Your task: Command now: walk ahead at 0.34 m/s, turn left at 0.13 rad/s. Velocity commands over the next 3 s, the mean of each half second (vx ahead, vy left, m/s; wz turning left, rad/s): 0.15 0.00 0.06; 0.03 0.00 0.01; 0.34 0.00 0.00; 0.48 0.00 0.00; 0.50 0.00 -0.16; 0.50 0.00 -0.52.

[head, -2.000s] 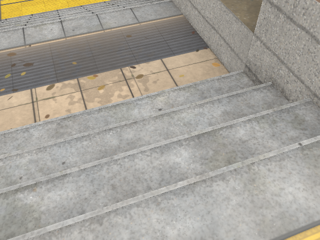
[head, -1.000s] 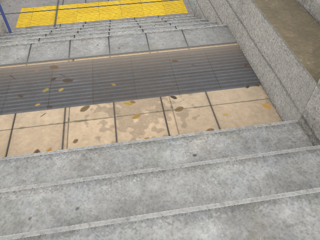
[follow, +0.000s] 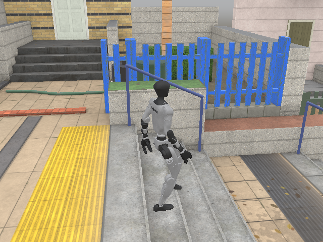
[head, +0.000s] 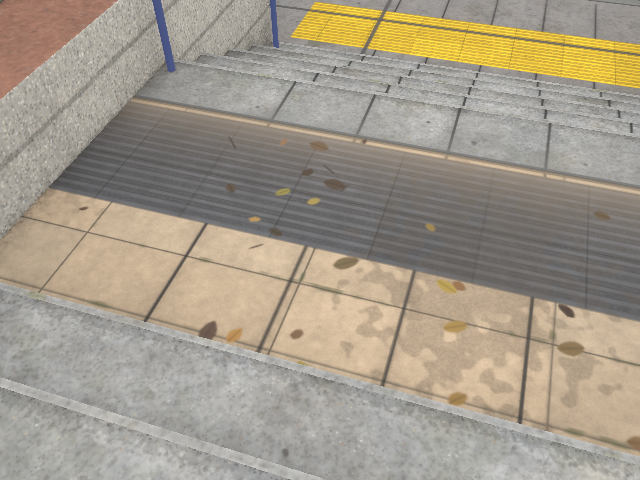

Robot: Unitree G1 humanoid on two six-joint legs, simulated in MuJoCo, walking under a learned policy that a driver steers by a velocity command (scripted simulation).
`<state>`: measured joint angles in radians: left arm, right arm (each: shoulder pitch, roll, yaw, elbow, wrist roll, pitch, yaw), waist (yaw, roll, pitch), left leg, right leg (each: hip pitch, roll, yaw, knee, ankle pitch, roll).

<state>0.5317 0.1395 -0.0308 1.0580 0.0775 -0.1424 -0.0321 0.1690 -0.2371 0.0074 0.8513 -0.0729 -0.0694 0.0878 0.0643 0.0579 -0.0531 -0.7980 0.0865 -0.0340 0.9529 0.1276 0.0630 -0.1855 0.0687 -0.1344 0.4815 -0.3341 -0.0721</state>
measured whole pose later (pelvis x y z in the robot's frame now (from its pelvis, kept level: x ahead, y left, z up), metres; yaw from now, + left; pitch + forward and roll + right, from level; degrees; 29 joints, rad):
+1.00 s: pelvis +0.10 -0.04 +0.01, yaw -1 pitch +0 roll -1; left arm 0.24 0.21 0.06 0.95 0.01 -0.04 -0.07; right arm 0.31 -0.17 -0.03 1.00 -0.04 0.00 0.05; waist -0.02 0.01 0.04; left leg -0.26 0.09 0.04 0.49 -0.25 -0.02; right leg -0.16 0.04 -0.04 0.44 -0.29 -0.06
